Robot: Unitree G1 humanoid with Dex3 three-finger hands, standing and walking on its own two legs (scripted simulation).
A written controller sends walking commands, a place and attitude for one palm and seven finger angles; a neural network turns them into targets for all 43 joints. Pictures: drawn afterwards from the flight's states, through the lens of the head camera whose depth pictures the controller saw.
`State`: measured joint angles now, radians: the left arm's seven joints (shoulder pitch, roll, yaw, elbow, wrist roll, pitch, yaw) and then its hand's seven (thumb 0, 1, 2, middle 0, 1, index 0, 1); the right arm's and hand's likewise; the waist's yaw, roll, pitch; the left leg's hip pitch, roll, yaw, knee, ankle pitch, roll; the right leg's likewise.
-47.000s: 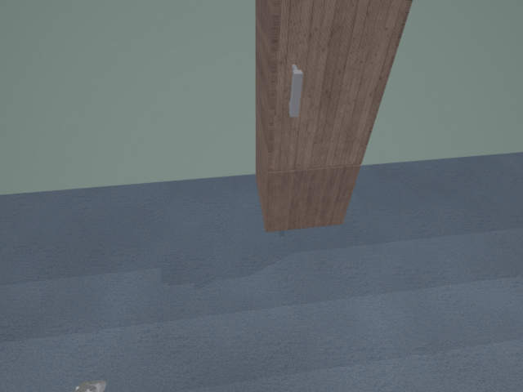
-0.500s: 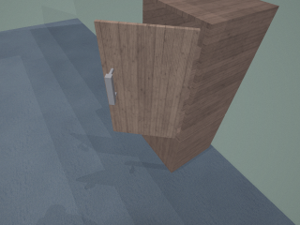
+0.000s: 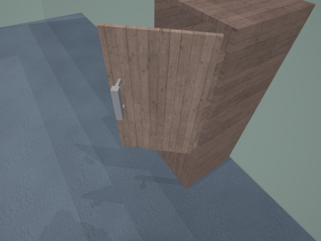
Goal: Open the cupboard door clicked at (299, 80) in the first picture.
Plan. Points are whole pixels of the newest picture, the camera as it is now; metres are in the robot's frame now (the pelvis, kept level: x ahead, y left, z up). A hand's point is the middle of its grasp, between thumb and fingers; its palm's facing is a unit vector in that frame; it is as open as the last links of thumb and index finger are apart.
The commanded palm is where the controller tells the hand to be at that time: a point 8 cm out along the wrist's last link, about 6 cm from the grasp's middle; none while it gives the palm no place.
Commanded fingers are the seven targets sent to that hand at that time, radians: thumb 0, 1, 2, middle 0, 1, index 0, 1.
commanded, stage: raise the hand with hooked fingers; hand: left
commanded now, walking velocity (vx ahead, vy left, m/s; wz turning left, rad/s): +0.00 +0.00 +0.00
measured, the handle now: (119, 99) +0.56 +0.18 +0.00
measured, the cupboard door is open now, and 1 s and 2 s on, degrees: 49 49 49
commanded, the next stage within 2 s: none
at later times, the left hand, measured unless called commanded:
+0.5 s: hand out of the picture +0.12 +0.21 -0.08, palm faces +0.09 -1.00 -0.02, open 8.8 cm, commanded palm +0.12 +0.26 -0.05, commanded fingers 0.00 0.34 0.66 -0.24 -0.66 -0.24 -0.66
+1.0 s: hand (67, 218) +0.18 +0.24 -0.04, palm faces -0.01 -1.00 -0.05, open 11.9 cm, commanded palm +0.15 +0.28 -0.02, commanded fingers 0.00 -0.24 0.41 -0.28 -1.03 -0.28 -1.03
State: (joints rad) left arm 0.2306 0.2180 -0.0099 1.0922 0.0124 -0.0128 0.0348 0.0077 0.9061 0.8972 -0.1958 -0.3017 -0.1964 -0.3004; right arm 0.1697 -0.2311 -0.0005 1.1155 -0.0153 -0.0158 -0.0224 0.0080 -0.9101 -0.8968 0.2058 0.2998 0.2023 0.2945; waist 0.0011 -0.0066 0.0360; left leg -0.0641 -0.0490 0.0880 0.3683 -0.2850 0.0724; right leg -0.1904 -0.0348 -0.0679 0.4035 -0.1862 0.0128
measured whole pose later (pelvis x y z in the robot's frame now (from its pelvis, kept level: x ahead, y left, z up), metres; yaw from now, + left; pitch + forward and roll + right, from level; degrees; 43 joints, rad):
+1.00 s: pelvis -0.05 -0.03 -0.08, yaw +3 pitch +14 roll -1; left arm 0.20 0.38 0.39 0.29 -0.41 -0.37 -0.56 0.01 -0.02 0.50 -0.26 -0.89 -0.26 -0.89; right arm 0.33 -0.30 0.02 0.56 0.04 -0.26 -0.04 0.02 -0.91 -0.90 0.21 0.30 0.20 0.30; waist -0.02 0.02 -0.10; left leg -0.81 -0.01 0.01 1.09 -0.52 0.04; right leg -0.87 0.01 -0.11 1.01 -0.38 -0.05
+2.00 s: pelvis -0.02 -0.02 -0.05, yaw +3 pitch +12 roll -2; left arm -0.03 0.45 0.43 0.41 -0.37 -0.26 -0.60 -0.01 -0.50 0.30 -0.29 -1.20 -0.30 -1.20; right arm 0.30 -0.29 0.04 0.51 0.03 -0.19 -0.04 0.02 -0.91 -0.90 0.21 0.30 0.20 0.29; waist -0.02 0.01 -0.10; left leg -0.66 -0.01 0.01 0.95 -0.50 0.05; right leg -0.73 0.02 -0.10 0.87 -0.36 -0.04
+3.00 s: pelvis -0.03 -0.01 -0.06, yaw +1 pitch +17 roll -3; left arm -0.53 0.56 0.44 0.89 -0.27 -0.31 -0.60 -0.01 -0.50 0.30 -0.29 -1.20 -0.30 -1.20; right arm 0.36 -0.29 0.06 0.56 0.03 -0.08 -0.05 0.01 -0.91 -0.90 0.21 0.30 0.20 0.29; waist -0.08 0.00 -0.11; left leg -0.79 -0.01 0.03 1.00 -0.51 0.06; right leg -0.86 0.02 -0.08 0.90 -0.35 -0.03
